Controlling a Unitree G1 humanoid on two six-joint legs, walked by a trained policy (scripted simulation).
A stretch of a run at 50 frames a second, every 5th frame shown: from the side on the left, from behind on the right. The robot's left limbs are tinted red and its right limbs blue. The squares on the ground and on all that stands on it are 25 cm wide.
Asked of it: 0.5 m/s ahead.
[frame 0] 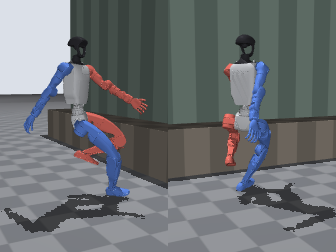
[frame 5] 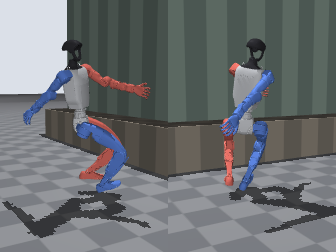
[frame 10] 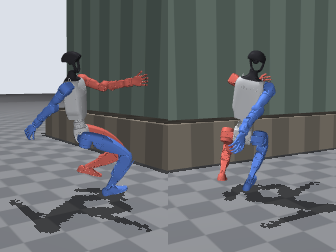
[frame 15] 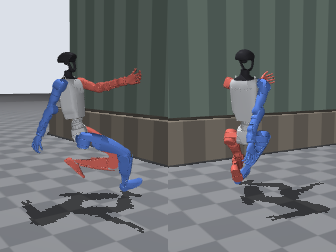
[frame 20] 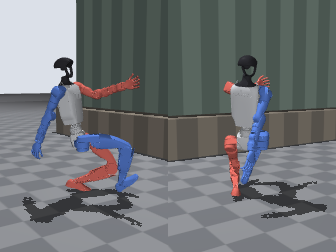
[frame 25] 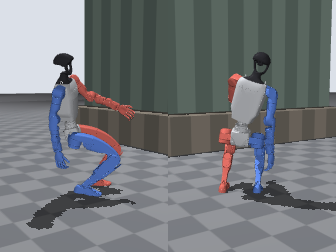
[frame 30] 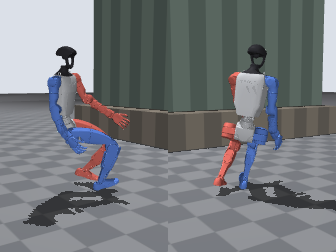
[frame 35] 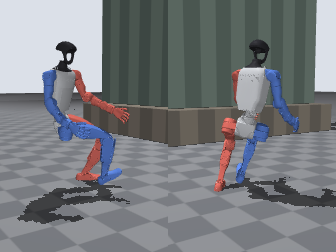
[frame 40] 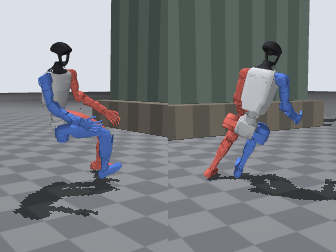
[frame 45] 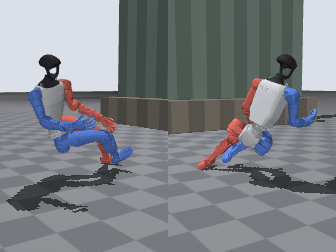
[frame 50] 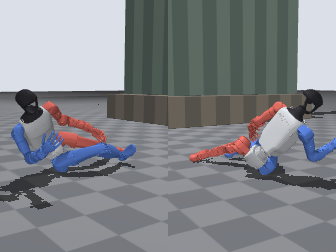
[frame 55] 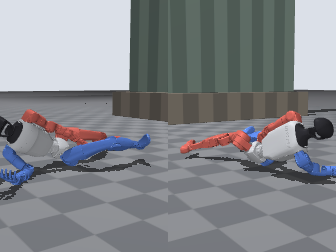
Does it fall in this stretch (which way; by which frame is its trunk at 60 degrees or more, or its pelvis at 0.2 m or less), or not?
yes: goes over backward and to its right; its pelvis at 0.2 m or less by frame 50
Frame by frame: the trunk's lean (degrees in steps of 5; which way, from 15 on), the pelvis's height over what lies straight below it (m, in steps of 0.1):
0: 0, 0.7
5: 10, 0.6
10: 15 backward and to its right, 0.6
15: 10, 0.5
20: 10, 0.5
25: 20 to its right, 0.5
30: 10, 0.5
35: 10, 0.6
40: 20 to its right, 0.5
45: 25 to its right, 0.4
50: 40 to its right, 0.2
55: 65 backward and to its right, 0.1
